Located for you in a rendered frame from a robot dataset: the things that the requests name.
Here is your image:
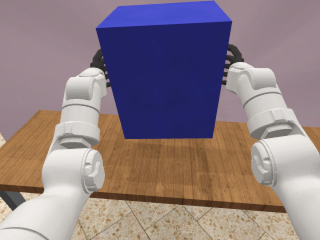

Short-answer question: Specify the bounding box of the robot right hand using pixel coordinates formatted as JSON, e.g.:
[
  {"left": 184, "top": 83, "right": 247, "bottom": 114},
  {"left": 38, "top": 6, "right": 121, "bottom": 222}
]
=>
[{"left": 222, "top": 44, "right": 244, "bottom": 85}]

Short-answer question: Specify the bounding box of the robot left hand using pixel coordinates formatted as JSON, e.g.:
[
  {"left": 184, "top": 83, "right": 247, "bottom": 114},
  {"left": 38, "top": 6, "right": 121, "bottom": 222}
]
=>
[{"left": 90, "top": 49, "right": 111, "bottom": 88}]

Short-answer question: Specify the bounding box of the robot left forearm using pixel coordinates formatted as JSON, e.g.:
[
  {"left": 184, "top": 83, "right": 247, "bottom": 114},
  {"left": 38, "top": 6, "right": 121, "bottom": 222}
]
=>
[{"left": 41, "top": 67, "right": 107, "bottom": 188}]

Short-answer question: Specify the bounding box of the robot right upper arm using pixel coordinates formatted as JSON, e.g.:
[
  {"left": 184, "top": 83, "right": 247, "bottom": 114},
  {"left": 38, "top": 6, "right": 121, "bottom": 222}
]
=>
[{"left": 251, "top": 134, "right": 320, "bottom": 240}]

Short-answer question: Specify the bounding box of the carton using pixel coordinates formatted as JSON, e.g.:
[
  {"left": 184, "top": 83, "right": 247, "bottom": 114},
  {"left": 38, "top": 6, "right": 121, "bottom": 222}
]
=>
[{"left": 95, "top": 0, "right": 232, "bottom": 139}]

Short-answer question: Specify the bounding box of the table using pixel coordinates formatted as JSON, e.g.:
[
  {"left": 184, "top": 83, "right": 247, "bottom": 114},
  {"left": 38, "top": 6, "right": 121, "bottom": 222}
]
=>
[{"left": 0, "top": 110, "right": 320, "bottom": 213}]

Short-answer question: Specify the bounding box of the robot right forearm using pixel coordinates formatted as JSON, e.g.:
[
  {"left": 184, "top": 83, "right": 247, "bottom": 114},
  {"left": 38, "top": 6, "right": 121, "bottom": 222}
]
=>
[{"left": 226, "top": 62, "right": 320, "bottom": 161}]

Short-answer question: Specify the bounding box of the robot left upper arm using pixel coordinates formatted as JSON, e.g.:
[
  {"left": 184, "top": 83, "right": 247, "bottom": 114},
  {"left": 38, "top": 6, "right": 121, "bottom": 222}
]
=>
[{"left": 0, "top": 148, "right": 105, "bottom": 240}]

